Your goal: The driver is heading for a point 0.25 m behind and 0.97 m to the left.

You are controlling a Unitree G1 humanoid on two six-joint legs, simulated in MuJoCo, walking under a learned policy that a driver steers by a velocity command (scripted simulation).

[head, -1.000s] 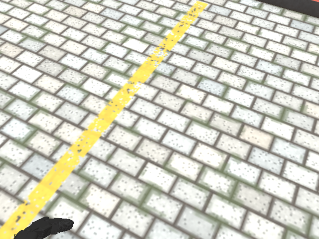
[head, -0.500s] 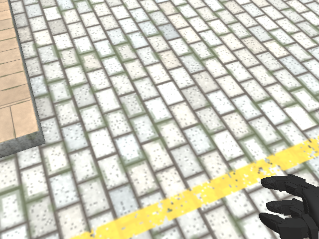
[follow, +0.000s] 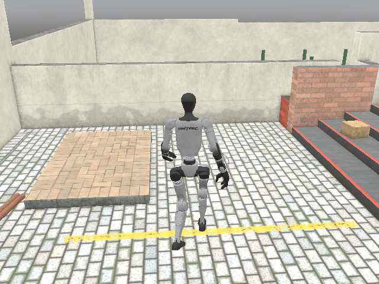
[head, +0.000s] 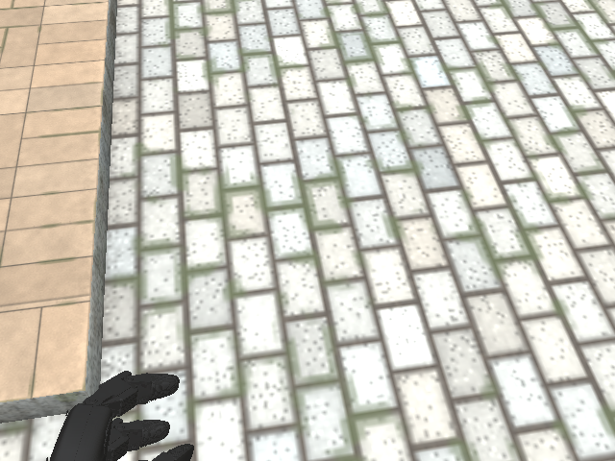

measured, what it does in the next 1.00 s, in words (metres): walks ahead, turning left: left foot, then right foot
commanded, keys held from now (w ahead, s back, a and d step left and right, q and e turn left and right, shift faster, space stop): shift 0.20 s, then q+shift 0.36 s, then w+q+shift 0.44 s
